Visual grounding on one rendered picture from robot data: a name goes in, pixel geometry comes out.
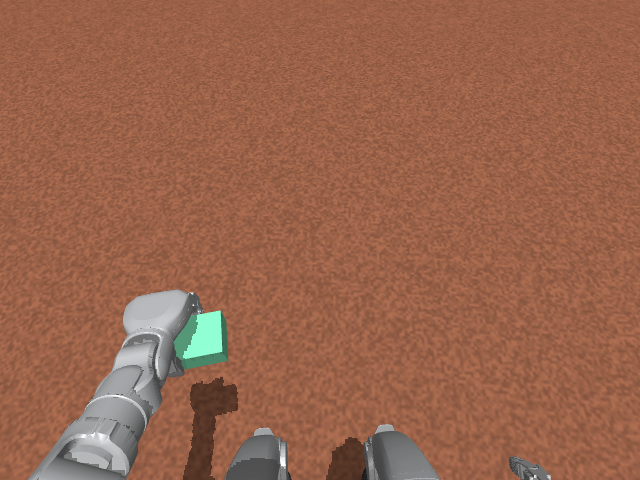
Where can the left robot hand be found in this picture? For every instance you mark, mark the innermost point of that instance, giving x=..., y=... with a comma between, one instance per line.
x=168, y=311

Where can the right robot hand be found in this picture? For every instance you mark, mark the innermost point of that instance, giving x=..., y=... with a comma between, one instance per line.
x=526, y=470

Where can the small box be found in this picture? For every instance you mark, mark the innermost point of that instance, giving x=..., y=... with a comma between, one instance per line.
x=203, y=340

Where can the left robot arm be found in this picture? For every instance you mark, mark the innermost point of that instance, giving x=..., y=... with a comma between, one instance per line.
x=103, y=443

